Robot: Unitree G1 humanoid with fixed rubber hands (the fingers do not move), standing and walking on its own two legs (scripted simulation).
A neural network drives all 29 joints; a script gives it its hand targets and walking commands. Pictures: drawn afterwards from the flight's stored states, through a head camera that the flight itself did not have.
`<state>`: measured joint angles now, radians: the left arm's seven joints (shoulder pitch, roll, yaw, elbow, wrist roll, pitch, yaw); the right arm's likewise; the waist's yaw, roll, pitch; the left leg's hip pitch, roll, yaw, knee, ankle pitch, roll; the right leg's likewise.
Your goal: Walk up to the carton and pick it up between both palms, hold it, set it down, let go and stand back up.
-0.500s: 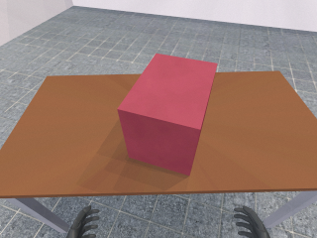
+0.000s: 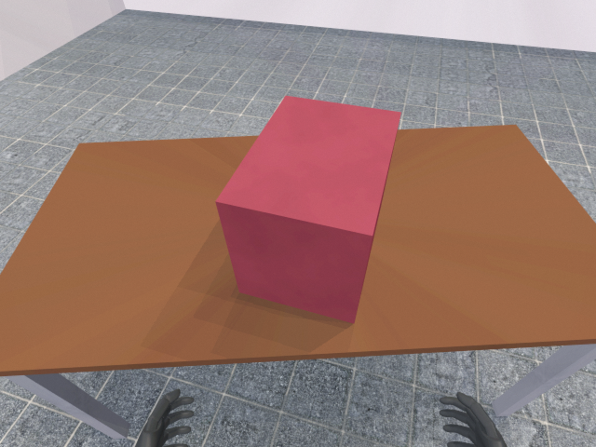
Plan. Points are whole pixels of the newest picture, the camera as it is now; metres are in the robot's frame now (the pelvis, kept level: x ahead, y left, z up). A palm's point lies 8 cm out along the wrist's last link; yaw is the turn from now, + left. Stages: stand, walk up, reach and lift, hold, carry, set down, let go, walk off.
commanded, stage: let go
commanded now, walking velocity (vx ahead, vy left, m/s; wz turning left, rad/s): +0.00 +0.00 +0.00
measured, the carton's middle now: (318, 204) +0.54 -0.01 -0.02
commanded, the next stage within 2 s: stand in 0.38 s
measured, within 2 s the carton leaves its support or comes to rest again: neither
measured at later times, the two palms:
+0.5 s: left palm out of the picture +0.12 +0.25 -0.09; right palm out of the picture +0.13 -0.25 -0.10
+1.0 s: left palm out of the picture +0.01 +0.29 -0.11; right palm out of the picture +0.05 -0.28 -0.12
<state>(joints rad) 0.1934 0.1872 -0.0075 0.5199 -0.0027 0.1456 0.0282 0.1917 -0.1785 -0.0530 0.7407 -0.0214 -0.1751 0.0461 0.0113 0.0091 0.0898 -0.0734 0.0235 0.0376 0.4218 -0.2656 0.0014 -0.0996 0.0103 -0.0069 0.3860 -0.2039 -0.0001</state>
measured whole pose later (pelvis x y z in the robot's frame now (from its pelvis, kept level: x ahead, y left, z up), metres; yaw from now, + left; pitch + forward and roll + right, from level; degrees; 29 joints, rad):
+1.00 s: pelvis -0.03 +0.00 +0.00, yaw +3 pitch -4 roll +0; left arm 0.27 0.31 0.01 0.92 0.01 -0.03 0.00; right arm 0.24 -0.34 -0.02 0.95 -0.01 -0.02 0.01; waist 0.01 0.02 0.04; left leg -0.13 -0.01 -0.01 0.40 -0.19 0.01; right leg -0.15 -0.02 -0.05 0.39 -0.16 0.01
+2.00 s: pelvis -0.04 -0.01 +0.00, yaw +3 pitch -4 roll +0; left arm 0.22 0.32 0.02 1.01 0.00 -0.03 0.00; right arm 0.23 -0.35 -0.01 1.02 0.00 -0.02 0.00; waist 0.00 0.02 0.05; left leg -0.14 0.01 -0.02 0.38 -0.17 -0.01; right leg -0.16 0.00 -0.04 0.36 -0.14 -0.01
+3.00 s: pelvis +0.00 -0.02 +0.00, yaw +3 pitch -3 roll +0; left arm 0.19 0.31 0.02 1.06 -0.01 -0.02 0.02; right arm 0.19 -0.34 -0.01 1.06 0.00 -0.02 -0.02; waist 0.00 0.02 0.06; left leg -0.08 0.02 -0.02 0.33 -0.20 -0.02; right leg -0.11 0.01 -0.04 0.33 -0.17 -0.02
